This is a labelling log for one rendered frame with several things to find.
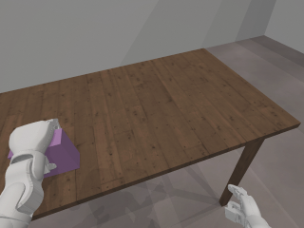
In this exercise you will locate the table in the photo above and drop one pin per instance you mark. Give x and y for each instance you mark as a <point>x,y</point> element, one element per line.
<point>137,122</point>

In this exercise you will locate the robot right hand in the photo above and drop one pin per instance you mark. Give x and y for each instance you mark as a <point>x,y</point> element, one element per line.
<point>246,207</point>

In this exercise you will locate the right robot forearm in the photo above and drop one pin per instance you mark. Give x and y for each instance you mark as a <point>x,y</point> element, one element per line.
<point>255,221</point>

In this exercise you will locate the robot left hand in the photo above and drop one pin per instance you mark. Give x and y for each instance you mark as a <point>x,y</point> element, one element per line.
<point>36,137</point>

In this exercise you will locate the left robot forearm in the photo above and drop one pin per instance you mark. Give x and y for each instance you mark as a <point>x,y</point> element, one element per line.
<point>23,192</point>

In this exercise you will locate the sponge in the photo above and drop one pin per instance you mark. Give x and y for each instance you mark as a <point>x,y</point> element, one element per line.
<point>62,152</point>

